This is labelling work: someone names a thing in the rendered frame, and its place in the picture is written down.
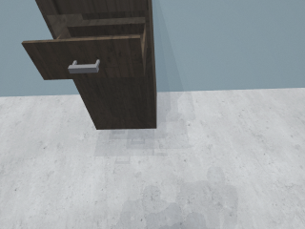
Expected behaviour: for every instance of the drawer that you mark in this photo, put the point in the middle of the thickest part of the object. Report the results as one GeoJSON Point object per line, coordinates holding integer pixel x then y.
{"type": "Point", "coordinates": [121, 49]}

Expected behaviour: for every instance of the handle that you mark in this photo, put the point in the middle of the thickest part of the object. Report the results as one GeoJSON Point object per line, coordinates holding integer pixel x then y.
{"type": "Point", "coordinates": [84, 68]}

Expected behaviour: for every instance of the cabinet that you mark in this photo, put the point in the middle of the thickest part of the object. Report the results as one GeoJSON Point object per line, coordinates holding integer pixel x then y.
{"type": "Point", "coordinates": [113, 103]}

